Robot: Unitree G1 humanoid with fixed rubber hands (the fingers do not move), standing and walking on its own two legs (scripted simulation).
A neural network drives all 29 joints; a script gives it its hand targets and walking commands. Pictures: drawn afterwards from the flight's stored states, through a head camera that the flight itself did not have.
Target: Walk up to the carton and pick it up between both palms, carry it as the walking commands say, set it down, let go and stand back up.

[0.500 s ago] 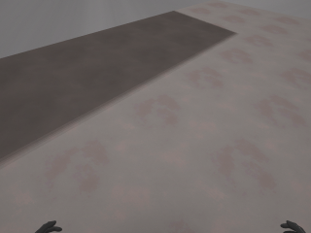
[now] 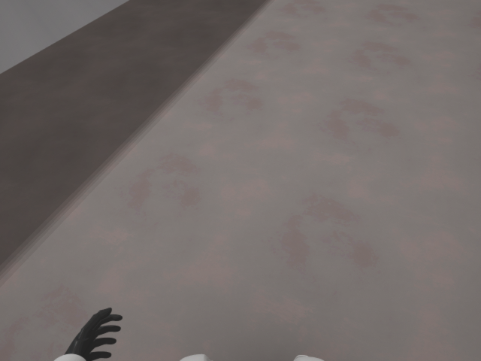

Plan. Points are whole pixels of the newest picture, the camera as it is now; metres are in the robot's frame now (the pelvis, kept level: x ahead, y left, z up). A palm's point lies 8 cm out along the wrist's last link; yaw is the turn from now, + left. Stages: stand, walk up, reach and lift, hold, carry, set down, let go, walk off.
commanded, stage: walk up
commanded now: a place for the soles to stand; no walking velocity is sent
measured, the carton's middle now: out of the picture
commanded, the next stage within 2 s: none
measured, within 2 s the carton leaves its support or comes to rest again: neither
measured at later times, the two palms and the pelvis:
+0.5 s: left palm (151, 202) +0.48 +0.25 -0.08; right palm (459, 260) +0.30 -0.36 -0.03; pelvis +0.31 -0.02 +0.02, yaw -13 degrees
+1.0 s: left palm (233, 110) +0.82 +0.07 -0.07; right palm (460, 148) +0.60 -0.51 -0.06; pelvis +0.61 -0.19 +0.01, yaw -22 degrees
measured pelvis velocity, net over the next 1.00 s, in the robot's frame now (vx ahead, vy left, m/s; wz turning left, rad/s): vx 0.61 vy -0.19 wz -0.39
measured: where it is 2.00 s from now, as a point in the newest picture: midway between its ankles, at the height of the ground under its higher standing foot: (358, 189)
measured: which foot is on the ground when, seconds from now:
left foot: up 0.00-0.30, down 0.32-0.80, up 0.82-1.00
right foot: down 0.00-0.32, up 0.34-0.76, down 0.78-1.00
